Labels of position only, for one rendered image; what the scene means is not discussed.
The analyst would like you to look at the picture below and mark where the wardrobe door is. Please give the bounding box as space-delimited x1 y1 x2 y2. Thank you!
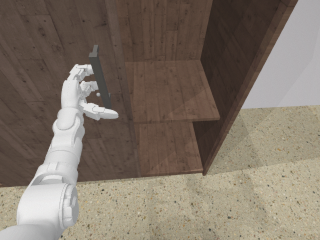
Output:
0 0 142 187

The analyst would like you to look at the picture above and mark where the left robot upper arm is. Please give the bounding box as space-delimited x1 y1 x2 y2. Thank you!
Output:
0 183 79 240

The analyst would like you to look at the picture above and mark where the robot left hand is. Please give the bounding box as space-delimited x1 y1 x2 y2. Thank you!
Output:
61 64 119 121

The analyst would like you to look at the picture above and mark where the handle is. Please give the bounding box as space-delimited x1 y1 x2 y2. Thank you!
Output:
89 45 112 110

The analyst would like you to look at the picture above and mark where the left robot forearm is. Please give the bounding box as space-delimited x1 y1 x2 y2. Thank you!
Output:
16 107 85 225

